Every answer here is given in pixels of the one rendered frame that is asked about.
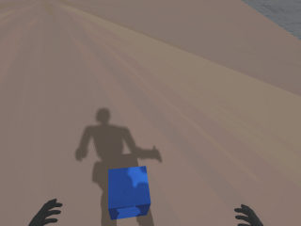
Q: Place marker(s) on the carton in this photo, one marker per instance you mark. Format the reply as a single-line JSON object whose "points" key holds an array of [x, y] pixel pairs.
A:
{"points": [[128, 192]]}

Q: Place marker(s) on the right robot hand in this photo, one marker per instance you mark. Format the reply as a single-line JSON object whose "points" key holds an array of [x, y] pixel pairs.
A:
{"points": [[251, 216]]}

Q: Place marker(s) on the left robot hand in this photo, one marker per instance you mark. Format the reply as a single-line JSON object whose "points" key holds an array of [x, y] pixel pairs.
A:
{"points": [[41, 219]]}

